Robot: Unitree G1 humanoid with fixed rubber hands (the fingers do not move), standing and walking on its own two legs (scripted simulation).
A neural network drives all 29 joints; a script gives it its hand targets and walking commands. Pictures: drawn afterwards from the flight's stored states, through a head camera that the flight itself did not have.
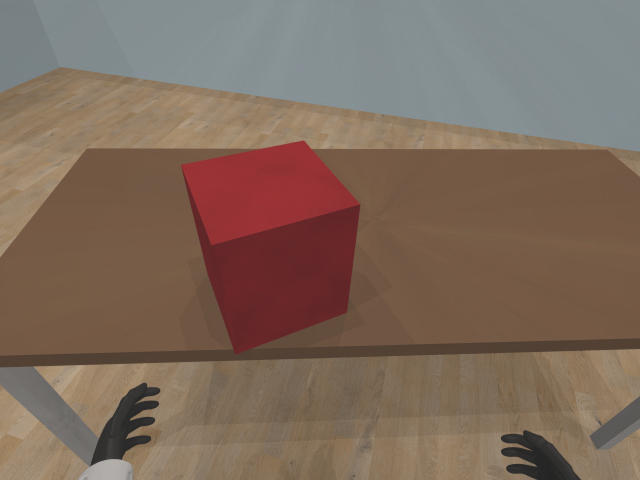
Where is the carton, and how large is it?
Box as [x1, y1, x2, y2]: [181, 140, 359, 354]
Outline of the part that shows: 303,140 181,165 207,272 235,354 346,312 359,203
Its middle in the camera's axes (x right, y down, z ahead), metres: -0.09 +0.01 +0.66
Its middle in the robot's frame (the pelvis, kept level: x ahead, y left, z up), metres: +0.50 +0.13 +0.02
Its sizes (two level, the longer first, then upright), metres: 0.210 0.200 0.250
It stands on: a table, 0.66 m high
